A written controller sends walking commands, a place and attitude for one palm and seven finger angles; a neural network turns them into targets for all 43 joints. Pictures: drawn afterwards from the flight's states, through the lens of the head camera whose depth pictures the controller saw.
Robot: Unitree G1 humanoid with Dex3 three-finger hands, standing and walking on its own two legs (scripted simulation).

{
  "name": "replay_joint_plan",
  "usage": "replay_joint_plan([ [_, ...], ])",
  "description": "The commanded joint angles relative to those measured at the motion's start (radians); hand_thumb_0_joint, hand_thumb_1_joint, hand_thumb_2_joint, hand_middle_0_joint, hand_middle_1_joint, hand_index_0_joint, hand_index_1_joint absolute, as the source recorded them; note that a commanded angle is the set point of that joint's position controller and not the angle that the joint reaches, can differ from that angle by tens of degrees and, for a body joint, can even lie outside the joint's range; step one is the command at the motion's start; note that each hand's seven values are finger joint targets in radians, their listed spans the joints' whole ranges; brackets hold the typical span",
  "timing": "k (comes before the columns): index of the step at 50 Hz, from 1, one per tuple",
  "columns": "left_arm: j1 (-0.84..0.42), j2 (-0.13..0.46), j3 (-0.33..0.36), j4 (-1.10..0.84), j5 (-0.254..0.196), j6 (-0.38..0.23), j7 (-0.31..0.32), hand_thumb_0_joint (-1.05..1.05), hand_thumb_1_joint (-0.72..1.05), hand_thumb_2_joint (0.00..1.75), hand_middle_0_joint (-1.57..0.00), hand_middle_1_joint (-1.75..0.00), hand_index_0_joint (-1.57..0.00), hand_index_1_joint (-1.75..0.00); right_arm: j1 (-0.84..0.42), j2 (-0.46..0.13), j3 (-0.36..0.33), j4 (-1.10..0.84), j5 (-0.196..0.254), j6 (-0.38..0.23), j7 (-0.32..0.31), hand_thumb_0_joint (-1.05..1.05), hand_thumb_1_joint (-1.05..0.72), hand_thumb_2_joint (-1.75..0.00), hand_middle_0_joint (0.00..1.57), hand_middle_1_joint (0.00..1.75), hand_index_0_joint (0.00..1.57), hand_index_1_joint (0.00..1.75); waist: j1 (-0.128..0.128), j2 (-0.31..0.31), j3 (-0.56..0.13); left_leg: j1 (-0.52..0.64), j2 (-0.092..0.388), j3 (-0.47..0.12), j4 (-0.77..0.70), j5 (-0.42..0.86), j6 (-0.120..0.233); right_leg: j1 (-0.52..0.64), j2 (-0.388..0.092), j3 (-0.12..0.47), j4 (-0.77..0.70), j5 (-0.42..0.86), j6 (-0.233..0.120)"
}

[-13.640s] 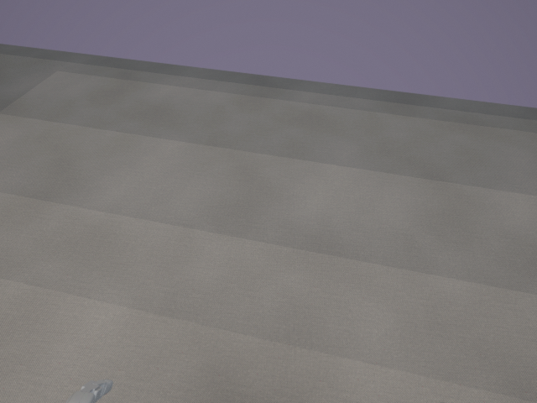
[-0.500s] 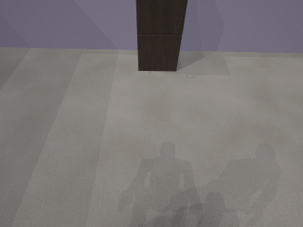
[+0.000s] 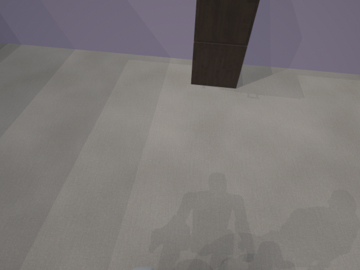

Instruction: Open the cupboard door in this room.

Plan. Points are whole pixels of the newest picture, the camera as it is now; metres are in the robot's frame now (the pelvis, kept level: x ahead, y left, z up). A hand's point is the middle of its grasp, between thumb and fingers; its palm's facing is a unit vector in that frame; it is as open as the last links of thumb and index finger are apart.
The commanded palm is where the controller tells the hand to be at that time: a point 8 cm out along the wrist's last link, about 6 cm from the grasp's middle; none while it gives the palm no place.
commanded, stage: turn or walk to find it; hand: left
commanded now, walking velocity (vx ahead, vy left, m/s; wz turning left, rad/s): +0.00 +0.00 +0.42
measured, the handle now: out of the picture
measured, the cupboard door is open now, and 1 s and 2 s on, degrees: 0 0 0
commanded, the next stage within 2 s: stand and wait in 0.28 s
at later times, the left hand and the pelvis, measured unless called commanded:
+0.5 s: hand out of the picture +0.04 +0.20 -0.15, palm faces +0.15 -0.94 -0.29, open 7.4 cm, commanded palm none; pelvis -0.02 -0.02 +0.00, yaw +9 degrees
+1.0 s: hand out of the picture -0.09 +0.13 -0.18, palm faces +0.30 -0.94 -0.18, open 7.4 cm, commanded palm none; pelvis -0.02 -0.03 +0.00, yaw +14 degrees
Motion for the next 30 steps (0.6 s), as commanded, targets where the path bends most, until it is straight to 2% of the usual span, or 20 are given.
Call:
replay_joint_plan([
  [1, 0.021, 0.222, 0.051, -0.066, 0.003, -0.011, 0.013, 0.00, 0.90, 0.90, -0.20, -0.30, -0.20, -0.30, -0.013, -0.052, -0.014, -0.090, 0.008, -0.024, 0.011, 0.00, -0.90, -0.90, 0.20, 0.30, 0.20, 0.30, 0.010, -0.143, -0.042, -0.004, 0.034, 0.038, -0.126, 0.048, -0.013, 0.047, -0.270, 0.136, -0.112, 0.492, -0.118],
  [2, 0.032, 0.226, 0.050, -0.066, -0.002, -0.008, 0.011, 0.00, 0.90, 0.90, -0.20, -0.30, -0.20, -0.30, -0.004, -0.060, -0.014, -0.089, 0.006, -0.027, 0.012, 0.00, -0.90, -0.90, 0.20, 0.30, 0.20, 0.30, 0.007, -0.127, -0.064, 0.063, 0.023, 0.055, -0.210, 0.133, -0.012, 0.028, -0.253, 0.116, -0.075, 0.460, -0.091],
  [3, 0.020, 0.219, 0.050, -0.069, -0.009, -0.004, 0.008, 0.00, 0.90, 0.90, -0.20, -0.30, -0.20, -0.30, 0.029, -0.077, -0.019, -0.085, 0.005, -0.033, 0.014, 0.00, -0.90, -0.90, 0.20, 0.30, 0.20, 0.30, -0.018, -0.064, -0.089, 0.160, 0.031, 0.039, -0.322, 0.258, -0.005, -0.023, -0.227, 0.077, -0.006, 0.374, -0.047],
  [4, 0.028, 0.189, 0.047, -0.088, -0.016, 0.006, 0.004, 0.00, 0.90, 0.90, -0.20, -0.30, -0.20, -0.30, 0.053, -0.135, -0.030, -0.089, -0.001, -0.041, 0.013, 0.00, -0.90, -0.90, 0.20, 0.30, 0.20, 0.30, -0.029, 0.102, -0.106, 0.233, 0.121, -0.122, -0.413, 0.381, 0.039, -0.133, -0.143, 0.027, 0.122, 0.198, 0.014],
  [5, 0.013, 0.129, 0.034, -0.124, -0.022, 0.011, 0.000, 0.00, 0.90, 0.90, -0.20, -0.30, -0.20, -0.30, 0.087, -0.223, -0.051, -0.097, -0.008, -0.046, 0.009, 0.00, -0.90, -0.90, 0.20, 0.30, 0.20, 0.30, -0.046, 0.346, -0.097, 0.269, 0.329, -0.414, -0.520, 0.563, 0.153, -0.297, -0.024, 0.006, 0.316, -0.196, 0.076],
  [6, -0.039, 0.135, 0.030, -0.142, -0.015, 0.018, 0.002, 0.00, 0.90, 0.90, -0.20, -0.30, -0.20, -0.30, 0.106, -0.260, -0.062, -0.087, -0.010, -0.039, 0.004, 0.00, -0.90, -0.90, 0.20, 0.30, 0.20, 0.30, -0.068, 0.277, -0.106, 0.205, 0.391, -0.438, -0.558, 0.488, 0.228, -0.276, -0.013, 0.101, 0.455, -0.304, 0.058],
  [8, -0.066, 0.132, 0.035, -0.133, -0.009, 0.025, -0.003, 0.00, 0.90, 0.90, -0.20, -0.30, -0.20, -0.30, 0.054, -0.222, -0.053, -0.100, -0.009, -0.045, -0.008, 0.00, -0.90, -0.90, 0.20, 0.30, 0.20, 0.30, -0.045, 0.205, -0.099, 0.205, 0.324, -0.401, -0.550, 0.391, 0.218, -0.344, -0.030, 0.163, 0.539, -0.202, 0.054],
  [11, -0.048, 0.126, 0.034, -0.123, -0.010, 0.015, -0.011, 0.00, 0.90, 0.90, -0.20, -0.30, -0.20, -0.30, 0.010, -0.196, -0.041, -0.118, -0.009, -0.050, -0.012, 0.00, -0.90, -0.90, 0.20, 0.30, 0.20, 0.30, -0.023, 0.122, -0.111, 0.224, 0.251, -0.297, -0.509, 0.488, 0.194, -0.331, -0.010, 0.175, 0.524, -0.114, 0.062],
  [13, -0.036, 0.122, 0.033, -0.124, -0.012, 0.013, -0.014, 0.00, 0.90, 0.90, -0.20, -0.30, -0.20, -0.30, 0.014, -0.199, -0.043, -0.123, -0.006, -0.052, -0.012, 0.00, -0.90, -0.90, 0.20, 0.30, 0.20, 0.30, -0.023, 0.096, -0.140, 0.260, 0.232, -0.274, -0.499, 0.530, 0.191, -0.324, 0.004, 0.169, 0.487, -0.096, 0.069],
  [15, -0.041, 0.116, 0.030, -0.131, -0.013, 0.016, -0.011, 0.00, 0.90, 0.90, -0.20, -0.30, -0.20, -0.30, 0.023, -0.194, -0.044, -0.122, -0.006, -0.050, -0.010, 0.00, -0.90, -0.90, 0.20, 0.30, 0.20, 0.30, -0.028, 0.114, -0.140, 0.266, 0.227, -0.272, -0.507, 0.512, 0.193, -0.310, 0.011, 0.168, 0.442, -0.096, 0.074],
  [17, -0.044, 0.107, 0.023, -0.134, -0.015, 0.018, -0.008, 0.00, 0.90, 0.90, -0.20, -0.30, -0.20, -0.30, 0.028, -0.188, -0.042, -0.119, -0.008, -0.047, -0.009, 0.00, -0.90, -0.90, 0.20, 0.30, 0.20, 0.30, -0.034, 0.132, -0.134, 0.248, 0.232, -0.280, -0.513, 0.477, 0.200, -0.278, 0.017, 0.166, 0.370, -0.114, 0.072],
  [20, -0.021, 0.094, 0.014, -0.126, -0.016, 0.014, -0.006, 0.00, 0.90, 0.90, -0.20, -0.30, -0.20, -0.30, 0.001, -0.183, -0.041, -0.120, -0.013, -0.041, -0.006, 0.00, -0.90, -0.90, 0.20, 0.30, 0.20, 0.30, -0.022, 0.158, -0.106, 0.155, 0.222, -0.286, -0.519, 0.399, 0.192, -0.154, 0.033, 0.148, 0.208, -0.121, 0.060],
  [21, 0.016, 0.094, 0.012, -0.113, -0.018, 0.011, -0.005, 0.00, 0.90, 0.90, -0.20, -0.30, -0.20, -0.30, -0.015, -0.184, -0.041, -0.119, -0.013, -0.039, -0.005, 0.00, -0.90, -0.90, 0.20, 0.30, 0.20, 0.30, -0.005, 0.165, -0.112, 0.134, 0.213, -0.280, -0.507, 0.377, 0.182, -0.105, 0.040, 0.141, 0.135, -0.092, 0.058],
  [23, 0.101, 0.101, 0.011, -0.075, -0.016, -0.003, -0.003, 0.00, 0.90, 0.90, -0.20, -0.30, -0.20, -0.30, -0.025, -0.168, -0.037, -0.113, -0.004, -0.038, -0.003, 0.00, -0.90, -0.90, 0.20, 0.30, 0.20, 0.30, 0.033, 0.110, -0.123, 0.061, 0.160, -0.237, -0.434, 0.311, 0.131, 0.055, 0.047, 0.125, -0.100, 0.088, 0.058],
  [24, 0.128, 0.131, 0.013, -0.066, -0.009, -0.014, 0.001, 0.00, 0.90, 0.90, -0.20, -0.30, -0.20, -0.30, -0.014, -0.123, -0.031, -0.108, 0.003, -0.039, -0.001, 0.00, -0.90, -0.90, 0.20, 0.30, 0.20, 0.30, 0.037, 0.009, -0.127, 0.002, 0.093, -0.172, -0.344, 0.241, 0.079, 0.132, -0.004, 0.176, -0.206, 0.134, 0.052],
  [25, 0.104, 0.202, 0.019, -0.074, -0.001, -0.027, 0.008, 0.00, 0.90, 0.90, -0.20, -0.30, -0.20, -0.30, 0.008, -0.055, -0.017, -0.119, 0.012, -0.038, 0.001, 0.00, -0.90, -0.90, 0.20, 0.30, 0.20, 0.30, 0.016, -0.207, -0.110, -0.100, 0.004, -0.087, -0.226, 0.084, 0.020, 0.141, -0.191, 0.407, -0.291, 0.074, -0.015],
  [26, 0.067, 0.248, 0.024, -0.098, -0.005, -0.024, 0.006, 0.00, 0.90, 0.90, -0.20, -0.30, -0.20, -0.30, -0.030, -0.068, -0.014, -0.139, 0.007, -0.030, 0.002, 0.00, -0.90, -0.90, 0.20, 0.30, 0.20, 0.30, 0.029, -0.288, -0.043, -0.110, -0.024, -0.074, -0.122, -0.057, 0.006, 0.010, -0.307, 0.519, -0.355, 0.063, -0.101],
  [27, 0.036, 0.236, 0.024, -0.109, -0.006, -0.023, 0.006, 0.00, 0.90, 0.90, -0.20, -0.30, -0.20, -0.30, -0.048, -0.093, -0.023, -0.135, 0.003, -0.020, 0.004, 0.00, -0.90, -0.90, 0.20, 0.30, 0.20, 0.30, 0.027, -0.227, -0.014, -0.059, -0.002, -0.104, -0.039, -0.058, 0.013, -0.101, -0.307, 0.503, -0.378, -0.011, -0.142],
  [28, 0.014, 0.219, 0.027, -0.109, -0.006, -0.026, 0.009, 0.00, 0.90, 0.90, -0.20, -0.30, -0.20, -0.30, -0.036, -0.094, -0.026, -0.125, -0.004, -0.009, 0.004, 0.00, -0.90, -0.90, 0.20, 0.30, 0.20, 0.30, 0.012, -0.279, 0.024, -0.070, 0.011, -0.109, 0.011, -0.036, 0.015, -0.139, -0.271, 0.497, -0.387, -0.039, -0.138],
  [30, -0.004, 0.167, 0.011, -0.098, -0.011, -0.027, 0.004, 0.00, 0.90, 0.90, -0.20, -0.30, -0.20, -0.30, -0.003, -0.086, -0.024, -0.076, -0.003, -0.009, 0.006, 0.00, -0.90, -0.90, 0.20, 0.30, 0.20, 0.30, -0.008, -0.174, 0.062, -0.070, 0.007, -0.085, 0.091, 0.034, 0.014, -0.113, -0.199, 0.380, -0.342, 0.117, -0.123],
])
